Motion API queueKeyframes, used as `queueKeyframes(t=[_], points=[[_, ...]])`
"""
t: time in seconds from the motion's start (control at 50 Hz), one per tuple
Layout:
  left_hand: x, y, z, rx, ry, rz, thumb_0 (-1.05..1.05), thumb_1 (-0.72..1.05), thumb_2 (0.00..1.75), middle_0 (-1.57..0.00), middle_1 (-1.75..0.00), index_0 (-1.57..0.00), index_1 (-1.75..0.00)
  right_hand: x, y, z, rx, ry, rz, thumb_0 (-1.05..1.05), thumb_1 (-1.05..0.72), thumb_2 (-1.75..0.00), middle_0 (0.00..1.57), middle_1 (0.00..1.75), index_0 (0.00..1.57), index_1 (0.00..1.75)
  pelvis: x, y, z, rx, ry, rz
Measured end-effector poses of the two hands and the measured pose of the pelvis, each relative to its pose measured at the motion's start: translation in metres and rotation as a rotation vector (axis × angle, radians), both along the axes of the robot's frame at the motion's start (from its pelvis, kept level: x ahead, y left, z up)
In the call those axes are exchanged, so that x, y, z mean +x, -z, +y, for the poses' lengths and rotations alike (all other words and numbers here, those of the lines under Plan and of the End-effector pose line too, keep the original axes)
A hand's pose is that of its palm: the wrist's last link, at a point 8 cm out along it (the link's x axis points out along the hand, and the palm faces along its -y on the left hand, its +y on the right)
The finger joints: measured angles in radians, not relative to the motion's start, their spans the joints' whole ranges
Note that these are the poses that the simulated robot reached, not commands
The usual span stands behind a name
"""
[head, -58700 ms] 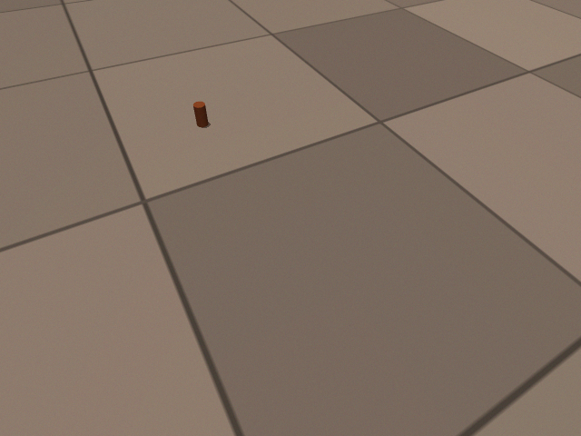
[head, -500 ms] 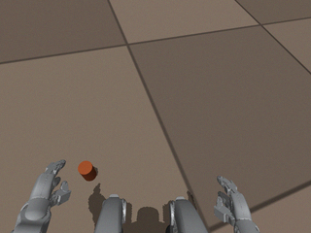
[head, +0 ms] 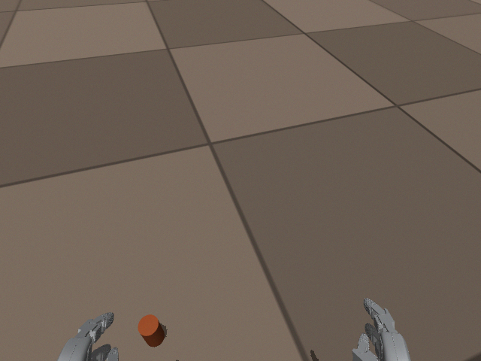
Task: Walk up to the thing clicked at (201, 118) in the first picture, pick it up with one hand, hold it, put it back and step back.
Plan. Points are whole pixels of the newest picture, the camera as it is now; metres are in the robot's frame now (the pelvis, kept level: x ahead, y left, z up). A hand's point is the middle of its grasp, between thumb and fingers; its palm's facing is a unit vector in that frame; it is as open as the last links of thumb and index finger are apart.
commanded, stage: home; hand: left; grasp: from above
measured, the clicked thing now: (151, 331) +0.39 +0.28 -0.65
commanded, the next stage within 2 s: stand in 1.88 s
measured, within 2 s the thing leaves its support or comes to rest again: neither
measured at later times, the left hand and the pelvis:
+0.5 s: hand out of the picture +0.16 +0.17 -0.05, palm faces +0.05 -0.98 -0.21, open 7.6 cm; pelvis +0.00 +0.00 +0.00, yaw +0 degrees
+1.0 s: hand out of the picture +0.16 +0.18 -0.05, palm faces +0.04 -0.98 -0.21, open 7.4 cm; pelvis +0.00 +0.00 +0.00, yaw +0 degrees
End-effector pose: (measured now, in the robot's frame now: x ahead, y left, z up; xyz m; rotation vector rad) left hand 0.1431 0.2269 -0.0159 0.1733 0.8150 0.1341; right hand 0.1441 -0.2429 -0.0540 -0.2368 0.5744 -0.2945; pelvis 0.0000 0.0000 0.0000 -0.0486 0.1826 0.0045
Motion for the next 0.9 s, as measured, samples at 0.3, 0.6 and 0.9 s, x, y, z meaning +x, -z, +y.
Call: queueKeyframes(t=[0.3,0.6,0.9], points=[[-0.003,0.005,-0.003,-0.003,-0.004,0.012,0.01,0.85,0.87,-0.2,-0.29,-0.19,-0.29,0.016,-0.005,0.001,-0.012,-0.06,-0.026,0.01,-0.9,-0.9,0.21,0.3,0.21,0.3,-0.001,-0.001,-0.006,0.005,-0.009,-0.014],[-0.002,0.003,-0.004,0.0,0.007,0.009,0.01,0.87,0.89,-0.2,-0.3,-0.2,-0.3,-0.006,0.005,-0.002,-0.002,-0.023,0.023,0.01,-0.9,-0.9,0.21,0.3,0.21,0.3,-0.004,-0.001,-0.004,0.005,-0.001,-0.017],[-0.004,0.004,-0.002,0.001,0.009,0.008,0.01,0.9,0.9,-0.2,-0.3,-0.2,-0.3,-0.001,0.0,0.0,-0.011,-0.025,-0.005,0.01,-0.9,-0.9,0.21,0.3,0.21,0.3,-0.005,0.0,-0.002,0.003,0.0,-0.018]])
